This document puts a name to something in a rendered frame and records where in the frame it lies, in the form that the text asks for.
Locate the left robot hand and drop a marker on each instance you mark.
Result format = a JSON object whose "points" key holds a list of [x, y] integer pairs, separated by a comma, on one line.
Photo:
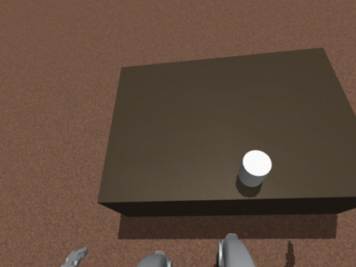
{"points": [[74, 258]]}

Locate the can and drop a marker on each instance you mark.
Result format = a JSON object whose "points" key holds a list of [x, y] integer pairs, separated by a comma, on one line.
{"points": [[254, 168]]}

